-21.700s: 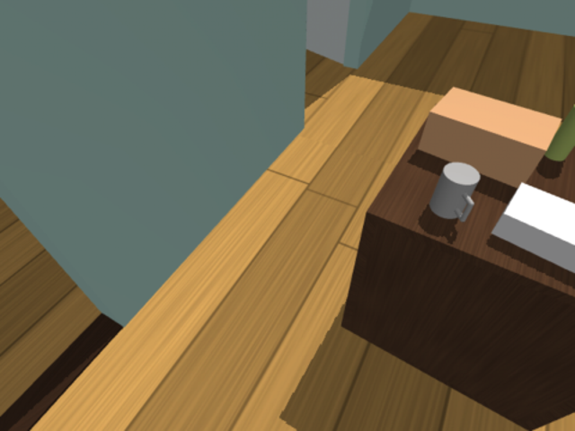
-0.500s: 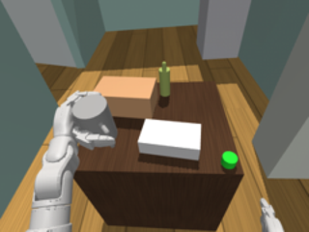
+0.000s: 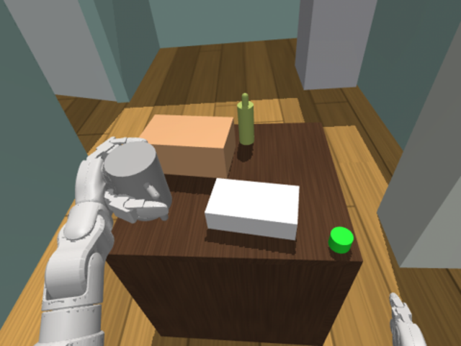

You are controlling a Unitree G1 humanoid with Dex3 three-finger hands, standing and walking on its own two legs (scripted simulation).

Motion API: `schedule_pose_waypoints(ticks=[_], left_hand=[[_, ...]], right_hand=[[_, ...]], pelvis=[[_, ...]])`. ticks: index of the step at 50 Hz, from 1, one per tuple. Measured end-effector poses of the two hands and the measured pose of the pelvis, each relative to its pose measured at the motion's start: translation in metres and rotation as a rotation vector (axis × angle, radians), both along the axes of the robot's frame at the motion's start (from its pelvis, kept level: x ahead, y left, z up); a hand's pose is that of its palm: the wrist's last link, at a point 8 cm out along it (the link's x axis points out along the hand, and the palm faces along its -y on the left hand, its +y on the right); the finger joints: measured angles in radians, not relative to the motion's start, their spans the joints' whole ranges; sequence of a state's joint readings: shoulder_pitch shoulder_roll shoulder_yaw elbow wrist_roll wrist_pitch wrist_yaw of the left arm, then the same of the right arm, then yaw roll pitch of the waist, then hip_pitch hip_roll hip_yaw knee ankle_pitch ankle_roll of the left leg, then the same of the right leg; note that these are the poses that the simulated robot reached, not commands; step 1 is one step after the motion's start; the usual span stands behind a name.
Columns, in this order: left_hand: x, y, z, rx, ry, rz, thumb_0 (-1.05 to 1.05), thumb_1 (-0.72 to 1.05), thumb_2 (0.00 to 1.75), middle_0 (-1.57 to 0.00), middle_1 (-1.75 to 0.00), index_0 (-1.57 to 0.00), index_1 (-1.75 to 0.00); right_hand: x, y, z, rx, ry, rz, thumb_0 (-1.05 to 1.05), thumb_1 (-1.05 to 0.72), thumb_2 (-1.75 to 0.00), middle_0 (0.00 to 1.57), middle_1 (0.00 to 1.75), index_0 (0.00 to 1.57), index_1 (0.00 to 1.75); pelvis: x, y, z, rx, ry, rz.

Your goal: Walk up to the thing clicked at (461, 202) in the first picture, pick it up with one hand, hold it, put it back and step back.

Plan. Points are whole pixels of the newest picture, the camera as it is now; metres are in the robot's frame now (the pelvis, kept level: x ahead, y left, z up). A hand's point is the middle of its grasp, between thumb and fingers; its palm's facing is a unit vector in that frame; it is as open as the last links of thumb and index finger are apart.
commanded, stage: hold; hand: left
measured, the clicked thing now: (145, 188) +0.33 +0.15 +0.17
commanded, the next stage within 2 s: crouch in 1.70 s
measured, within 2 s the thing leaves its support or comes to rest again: neither
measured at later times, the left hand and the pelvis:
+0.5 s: hand (129, 181) +0.33 +0.17 +0.19, palm faces +0.17 -0.99 +0.00, open 12.8 cm; pelvis +0.00 +0.00 +0.00, yaw +0 degrees
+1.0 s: hand (132, 182) +0.33 +0.17 +0.18, palm faces +0.17 -0.99 +0.00, open 12.8 cm; pelvis +0.00 +0.00 +0.00, yaw +0 degrees
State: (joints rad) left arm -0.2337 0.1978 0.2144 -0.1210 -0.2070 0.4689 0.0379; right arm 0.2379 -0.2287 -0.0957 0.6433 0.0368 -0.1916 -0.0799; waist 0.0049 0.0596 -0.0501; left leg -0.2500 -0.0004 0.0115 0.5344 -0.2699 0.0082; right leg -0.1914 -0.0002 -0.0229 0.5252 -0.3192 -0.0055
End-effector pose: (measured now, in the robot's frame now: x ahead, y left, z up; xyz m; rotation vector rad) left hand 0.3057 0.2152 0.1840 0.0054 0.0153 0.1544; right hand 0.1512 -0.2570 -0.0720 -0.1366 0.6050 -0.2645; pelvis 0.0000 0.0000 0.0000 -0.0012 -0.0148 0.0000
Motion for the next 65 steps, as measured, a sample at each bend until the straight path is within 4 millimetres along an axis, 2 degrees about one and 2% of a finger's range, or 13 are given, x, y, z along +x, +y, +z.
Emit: schedule_pose_waypoints(ticks=[10,16,22,28,34,39,47,52,58,65], left_hand=[[-0.003,0.000,0.012,-0.001,-0.054,-0.015,-0.02,-0.61,0.48,-0.58,-1.01,-0.64,-1.02],[-0.001,0.000,0.004,-0.006,-0.005,-0.025,-0.02,-0.61,0.48,-0.58,-1.01,-0.64,-1.02],[-0.005,0.007,-0.002,-0.015,0.001,0.003,-0.02,-0.61,0.48,-0.58,-1.01,-0.64,-1.02],[-0.006,0.008,0.009,0.013,-0.049,0.011,-0.02,-0.61,0.48,-0.58,-1.01,-0.64,-1.02],[0.004,0.005,0.020,0.006,-0.058,-0.024,-0.02,-0.61,0.48,-0.58,-1.01,-0.64,-1.02],[0.007,0.004,0.013,-0.013,-0.014,-0.035,-0.02,-0.61,0.48,-0.58,-1.01,-0.64,-1.02],[0.000,0.006,-0.008,-0.022,0.028,0.001,-0.02,-0.61,0.48,-0.58,-1.01,-0.64,-1.02],[-0.004,0.010,0.000,0.009,-0.022,0.018,-0.02,-0.61,0.48,-0.58,-1.01,-0.64,-1.02],[-0.004,0.010,0.017,0.007,-0.073,-0.002,-0.02,-0.61,0.49,-0.58,-1.01,-0.64,-1.02],[0.001,0.004,0.009,-0.010,0.001,-0.036,-0.02,-0.61,0.49,-0.58,-1.01,-0.64,-1.01]], right_hand=[[-0.002,0.003,-0.002,-0.002,0.011,0.008,-0.01,0.50,-0.06,0.06,0.05,0.05,0.05],[0.002,0.003,0.001,0.005,-0.014,0.002,-0.01,0.51,-0.06,0.06,0.05,0.05,0.05],[-0.003,0.001,0.002,-0.006,-0.002,0.002,-0.01,0.51,-0.06,0.06,0.05,0.05,0.05],[-0.004,0.002,0.000,-0.016,0.007,-0.002,-0.01,0.51,-0.06,0.06,0.05,0.05,0.05],[0.004,0.007,0.001,-0.005,-0.017,0.002,-0.01,0.51,-0.06,0.06,0.05,0.05,0.05],[0.002,0.007,0.003,0.010,-0.029,-0.003,-0.01,0.51,-0.06,0.06,0.05,0.05,0.05],[-0.009,-0.001,0.003,-0.014,0.004,-0.006,-0.01,0.51,-0.06,0.06,0.05,0.05,0.05],[-0.006,-0.003,0.005,-0.030,-0.004,-0.011,-0.01,0.51,-0.06,0.06,0.05,0.05,0.05],[0.002,0.004,0.004,-0.018,-0.021,0.002,-0.01,0.51,-0.06,0.06,0.05,0.05,0.05],[-0.003,0.007,0.002,0.011,-0.027,0.006,-0.01,0.52,-0.06,0.06,0.05,0.05,0.05]], pelvis=[[-0.001,0.001,0.000,-0.002,-0.003,0.002],[-0.001,0.002,0.001,-0.001,-0.004,0.000],[-0.001,0.002,0.001,-0.002,-0.002,-0.001],[-0.002,0.004,0.001,-0.005,-0.006,-0.001],[-0.002,0.006,0.001,-0.005,-0.006,0.001],[0.000,0.006,0.002,-0.003,-0.002,-0.004],[-0.001,0.004,0.001,-0.003,-0.006,-0.007],[-0.003,0.004,0.001,-0.006,-0.007,-0.006],[-0.004,0.004,0.001,-0.006,-0.011,0.003],[-0.006,0.006,0.002,-0.004,-0.011,-0.001]])
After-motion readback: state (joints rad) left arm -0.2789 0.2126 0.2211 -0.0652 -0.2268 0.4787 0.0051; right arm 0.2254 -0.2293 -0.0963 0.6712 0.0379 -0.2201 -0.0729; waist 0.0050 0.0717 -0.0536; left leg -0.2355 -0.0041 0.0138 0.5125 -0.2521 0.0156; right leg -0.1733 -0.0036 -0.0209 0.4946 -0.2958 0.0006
